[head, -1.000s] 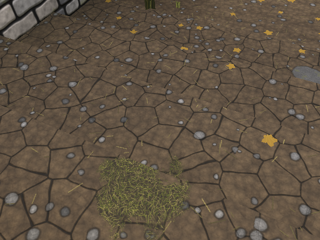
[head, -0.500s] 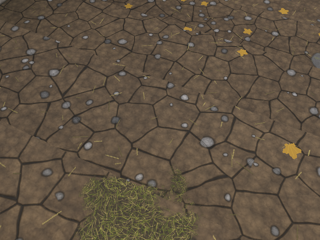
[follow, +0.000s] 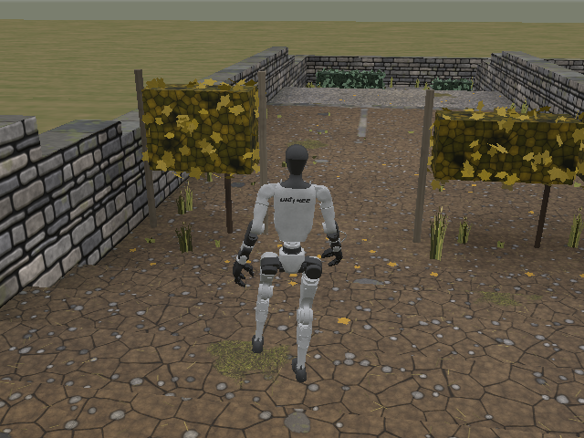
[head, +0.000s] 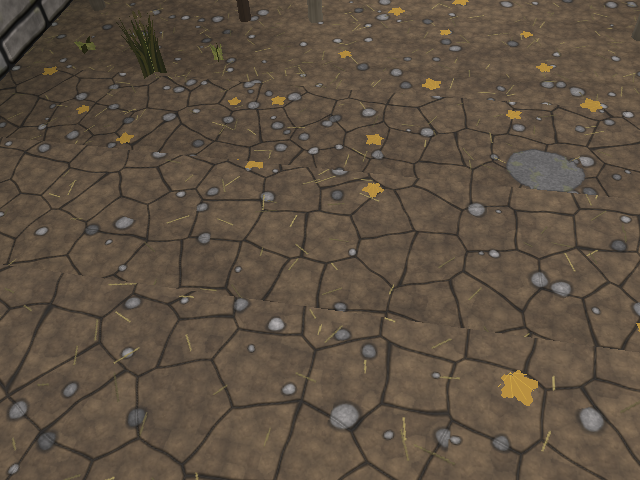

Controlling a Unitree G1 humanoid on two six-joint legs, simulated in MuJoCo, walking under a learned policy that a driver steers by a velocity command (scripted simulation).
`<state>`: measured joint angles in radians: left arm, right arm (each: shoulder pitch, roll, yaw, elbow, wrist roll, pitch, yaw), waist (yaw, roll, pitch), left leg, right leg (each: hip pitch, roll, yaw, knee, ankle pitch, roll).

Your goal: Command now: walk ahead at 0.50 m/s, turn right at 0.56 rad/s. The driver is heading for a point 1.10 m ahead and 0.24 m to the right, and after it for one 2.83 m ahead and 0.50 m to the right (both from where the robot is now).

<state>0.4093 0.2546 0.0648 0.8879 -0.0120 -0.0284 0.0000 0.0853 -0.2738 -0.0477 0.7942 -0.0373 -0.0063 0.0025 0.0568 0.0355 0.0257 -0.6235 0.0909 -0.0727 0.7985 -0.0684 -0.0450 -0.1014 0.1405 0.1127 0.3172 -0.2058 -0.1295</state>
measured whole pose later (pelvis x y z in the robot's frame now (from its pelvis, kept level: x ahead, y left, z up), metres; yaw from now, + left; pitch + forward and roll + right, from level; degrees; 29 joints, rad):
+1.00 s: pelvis +0.57 -0.08 -0.19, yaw -29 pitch -1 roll -3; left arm 0.36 0.24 0.04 0.98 0.00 -0.05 -0.01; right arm 0.14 -0.20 -0.02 0.81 -0.02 -0.04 0.01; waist 0.04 0.02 0.10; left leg -0.60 0.10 -0.01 0.73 -0.08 0.03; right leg -0.04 0.17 0.02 0.43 -0.37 -0.12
